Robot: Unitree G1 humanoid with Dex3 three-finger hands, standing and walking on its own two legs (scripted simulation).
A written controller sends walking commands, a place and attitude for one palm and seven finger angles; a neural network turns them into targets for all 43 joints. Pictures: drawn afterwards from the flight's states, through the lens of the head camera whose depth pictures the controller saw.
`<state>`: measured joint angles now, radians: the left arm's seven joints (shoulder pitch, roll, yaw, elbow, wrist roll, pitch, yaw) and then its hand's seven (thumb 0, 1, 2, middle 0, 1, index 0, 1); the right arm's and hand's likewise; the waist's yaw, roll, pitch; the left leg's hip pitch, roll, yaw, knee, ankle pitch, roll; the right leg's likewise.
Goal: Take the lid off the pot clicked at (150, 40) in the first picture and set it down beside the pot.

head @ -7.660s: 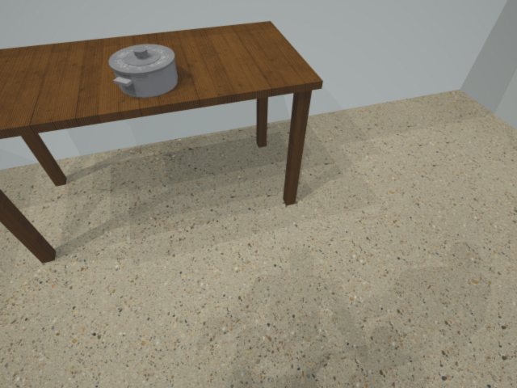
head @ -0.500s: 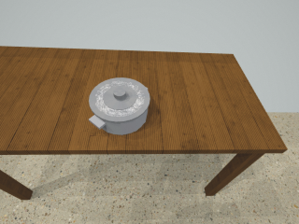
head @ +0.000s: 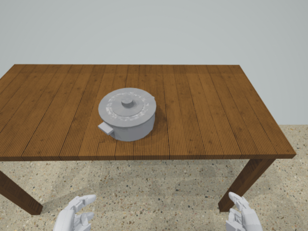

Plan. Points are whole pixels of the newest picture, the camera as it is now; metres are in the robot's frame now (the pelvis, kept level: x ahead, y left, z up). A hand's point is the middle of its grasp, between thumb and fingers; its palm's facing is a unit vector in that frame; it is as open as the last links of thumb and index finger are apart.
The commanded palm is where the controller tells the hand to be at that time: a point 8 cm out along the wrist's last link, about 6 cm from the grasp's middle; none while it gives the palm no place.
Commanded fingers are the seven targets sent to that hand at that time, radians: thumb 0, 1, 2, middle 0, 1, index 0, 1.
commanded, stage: lift the closed hand beside the body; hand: left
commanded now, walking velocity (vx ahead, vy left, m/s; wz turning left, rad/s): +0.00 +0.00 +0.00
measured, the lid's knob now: (127, 101) +0.53 +0.12 +0.04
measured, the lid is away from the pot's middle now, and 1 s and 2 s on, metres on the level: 0.00 0.00 0.00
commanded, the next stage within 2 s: raise the hand higher, near the body in 0.34 s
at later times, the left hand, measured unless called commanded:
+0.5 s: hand out of the picture +0.12 +0.21 -0.03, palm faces +0.24 -0.91 -0.33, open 3.1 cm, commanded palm +0.07 +0.25 +0.01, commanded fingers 0.00 0.90 0.90 -1.30 -1.50 -1.30 -1.50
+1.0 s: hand (57, 212) +0.16 +0.22 +0.05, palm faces +0.26 -0.89 -0.36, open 3.1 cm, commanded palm +0.11 +0.26 +0.09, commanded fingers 0.00 0.90 0.90 -1.30 -1.50 -1.30 -1.50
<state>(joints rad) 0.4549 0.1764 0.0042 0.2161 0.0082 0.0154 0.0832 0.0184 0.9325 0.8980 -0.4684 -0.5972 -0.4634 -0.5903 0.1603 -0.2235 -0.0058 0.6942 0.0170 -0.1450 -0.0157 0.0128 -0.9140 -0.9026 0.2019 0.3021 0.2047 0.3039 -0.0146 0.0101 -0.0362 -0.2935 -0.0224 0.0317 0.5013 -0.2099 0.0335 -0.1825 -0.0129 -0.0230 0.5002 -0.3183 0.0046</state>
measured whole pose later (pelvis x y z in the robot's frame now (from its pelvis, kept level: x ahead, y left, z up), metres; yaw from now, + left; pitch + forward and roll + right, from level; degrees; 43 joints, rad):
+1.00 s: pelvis +0.01 -0.01 +0.01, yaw +0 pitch -4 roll +0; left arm 0.65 0.28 0.14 -0.26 -0.03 -0.05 0.08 0.02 0.90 0.90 -1.30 -1.50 -1.29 -1.49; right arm 0.15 -0.21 0.01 0.59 0.00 -0.09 -0.07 0.01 -0.90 -0.90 0.20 0.30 0.21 0.30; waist 0.06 0.04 0.04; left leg -0.15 -0.01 0.02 0.43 -0.20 0.02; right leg -0.02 0.01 -0.03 0.38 -0.29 -0.01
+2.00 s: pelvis -0.02 +0.00 +0.01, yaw +1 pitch -3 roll -1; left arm 0.17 0.61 0.02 -0.18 0.78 0.03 -0.19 0.00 0.14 1.19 -1.00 -0.60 -0.99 -0.59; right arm 0.08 -0.27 0.01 0.60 0.04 0.13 0.00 0.01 -0.90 -0.90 0.20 0.30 0.20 0.30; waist 0.06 0.12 0.05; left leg -0.22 -0.01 0.01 0.42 -0.15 0.03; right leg -0.09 0.00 -0.04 0.39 -0.24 0.00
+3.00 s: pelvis -0.01 -0.01 +0.00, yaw +1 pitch -1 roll +0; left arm -0.34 0.55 -0.15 0.16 0.82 0.16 -0.28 0.00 -0.28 1.39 -0.84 -0.09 -0.83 -0.08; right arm 0.10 -0.29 0.02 0.61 0.06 0.15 0.02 0.01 -0.90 -0.90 0.20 0.30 0.20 0.30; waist 0.01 0.10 0.05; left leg -0.26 -0.02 0.01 0.43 -0.15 0.03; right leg -0.15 -0.01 -0.04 0.44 -0.27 -0.01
